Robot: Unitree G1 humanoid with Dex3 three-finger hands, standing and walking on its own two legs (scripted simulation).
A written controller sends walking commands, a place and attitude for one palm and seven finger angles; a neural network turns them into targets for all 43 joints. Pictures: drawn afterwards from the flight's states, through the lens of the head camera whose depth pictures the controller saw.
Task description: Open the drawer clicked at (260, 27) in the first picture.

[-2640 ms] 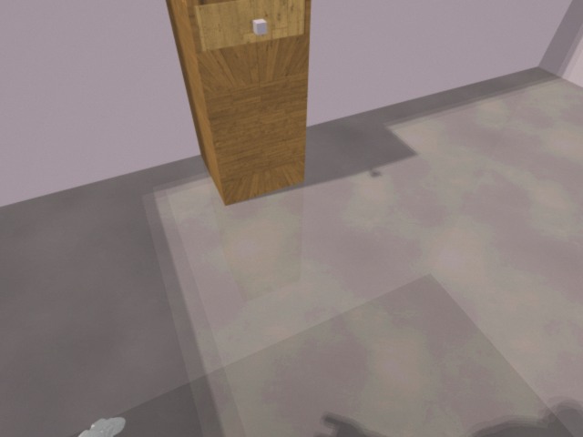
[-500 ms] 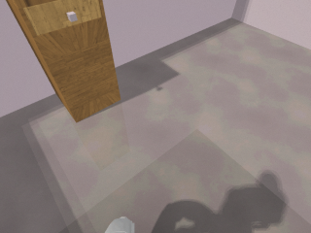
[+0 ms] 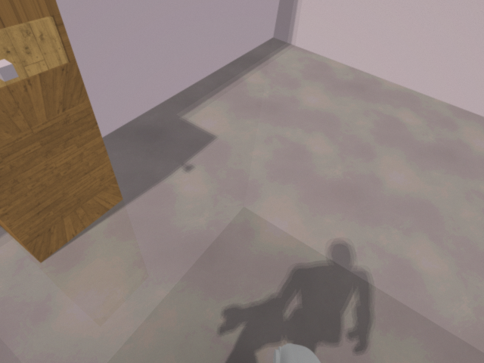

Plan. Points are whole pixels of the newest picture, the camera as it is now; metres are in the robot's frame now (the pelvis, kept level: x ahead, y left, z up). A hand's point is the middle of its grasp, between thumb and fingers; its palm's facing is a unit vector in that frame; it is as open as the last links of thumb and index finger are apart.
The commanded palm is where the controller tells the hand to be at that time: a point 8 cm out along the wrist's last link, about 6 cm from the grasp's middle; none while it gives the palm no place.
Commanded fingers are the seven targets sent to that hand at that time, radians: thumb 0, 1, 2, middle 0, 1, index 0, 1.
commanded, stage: walk to a spot facing it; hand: left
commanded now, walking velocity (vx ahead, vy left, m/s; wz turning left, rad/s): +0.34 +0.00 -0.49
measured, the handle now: (0, 67) +0.74 +0.69 +0.04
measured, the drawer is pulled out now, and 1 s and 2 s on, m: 0.00 0.00 0.00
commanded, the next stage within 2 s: turn to face it in 1.16 s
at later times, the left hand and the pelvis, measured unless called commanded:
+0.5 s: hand (197, 269) +0.35 +0.11 -0.18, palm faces -0.20 -0.96 -0.19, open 7.3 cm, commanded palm none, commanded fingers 0.00 0.90 0.90 -0.20 -0.30 -0.20 -0.30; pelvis +0.22 -0.04 -0.02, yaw -14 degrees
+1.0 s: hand (192, 216) +0.50 +0.15 -0.19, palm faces -0.33 -0.93 -0.14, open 7.4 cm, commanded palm none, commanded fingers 0.00 0.90 0.90 -0.20 -0.30 -0.20 -0.30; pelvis +0.44 -0.02 +0.00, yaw -24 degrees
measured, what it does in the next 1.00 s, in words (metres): walks ahead, turning right: right foot, then left foot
